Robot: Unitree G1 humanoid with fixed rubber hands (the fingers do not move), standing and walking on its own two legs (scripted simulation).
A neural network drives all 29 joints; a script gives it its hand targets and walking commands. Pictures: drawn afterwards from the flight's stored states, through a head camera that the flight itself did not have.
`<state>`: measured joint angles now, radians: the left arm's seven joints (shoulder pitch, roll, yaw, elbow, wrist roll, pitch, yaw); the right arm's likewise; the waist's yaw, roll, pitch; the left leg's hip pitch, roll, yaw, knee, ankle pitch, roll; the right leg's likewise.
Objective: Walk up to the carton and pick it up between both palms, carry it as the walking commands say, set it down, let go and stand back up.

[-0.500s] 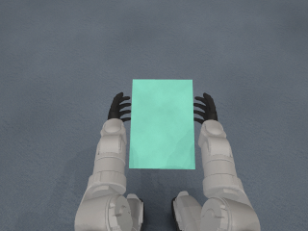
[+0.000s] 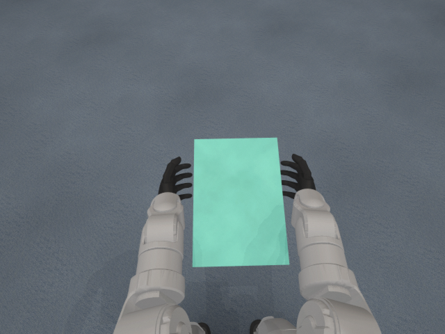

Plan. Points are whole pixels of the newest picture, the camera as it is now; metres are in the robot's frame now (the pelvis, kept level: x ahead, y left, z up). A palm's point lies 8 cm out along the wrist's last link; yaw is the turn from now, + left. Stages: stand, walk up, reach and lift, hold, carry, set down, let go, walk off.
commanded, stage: reach and lift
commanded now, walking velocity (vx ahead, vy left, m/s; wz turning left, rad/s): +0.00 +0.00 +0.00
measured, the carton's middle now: (236, 205) +0.36 -0.03 -0.08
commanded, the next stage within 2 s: hold in 1.88 s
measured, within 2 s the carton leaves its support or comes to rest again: neither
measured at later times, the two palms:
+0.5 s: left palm (165, 186) +0.33 +0.10 +0.07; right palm (320, 184) +0.32 -0.16 +0.07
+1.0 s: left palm (156, 191) +0.32 +0.11 +0.08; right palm (312, 182) +0.32 -0.14 +0.08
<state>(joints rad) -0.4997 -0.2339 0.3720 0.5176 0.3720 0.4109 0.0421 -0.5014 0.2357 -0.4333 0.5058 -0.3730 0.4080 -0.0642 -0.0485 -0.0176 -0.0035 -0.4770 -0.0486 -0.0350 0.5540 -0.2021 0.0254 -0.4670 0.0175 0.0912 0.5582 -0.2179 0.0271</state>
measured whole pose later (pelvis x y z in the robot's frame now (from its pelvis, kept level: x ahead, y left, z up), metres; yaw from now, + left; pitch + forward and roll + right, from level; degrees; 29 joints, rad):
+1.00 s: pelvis +0.01 -0.02 +0.01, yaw +1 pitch -9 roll +0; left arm -0.46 -0.22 0.32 0.45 0.37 0.71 0.04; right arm -0.46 0.22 -0.33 0.46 -0.38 0.73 -0.07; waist 0.00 -0.01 0.02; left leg -0.06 -0.03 -0.06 0.41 -0.19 0.00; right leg -0.05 0.03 0.07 0.42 -0.21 0.00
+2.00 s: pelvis +0.00 -0.02 +0.01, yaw +1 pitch -10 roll +0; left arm -0.40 -0.19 0.26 0.39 0.33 0.75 0.04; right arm -0.41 0.20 -0.26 0.40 -0.33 0.76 -0.05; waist 0.00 0.00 0.02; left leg -0.07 -0.03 -0.07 0.43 -0.19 0.00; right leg -0.06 0.03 0.06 0.45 -0.21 -0.01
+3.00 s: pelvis +0.00 -0.02 +0.01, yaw +1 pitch -5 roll +0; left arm -0.36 -0.18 0.20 0.35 0.30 0.77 0.06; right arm -0.37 0.18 -0.20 0.36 -0.29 0.77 -0.07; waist -0.01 0.00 -0.07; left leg -0.21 -0.03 -0.08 0.49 -0.21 0.00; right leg -0.19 0.03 0.06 0.50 -0.23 -0.01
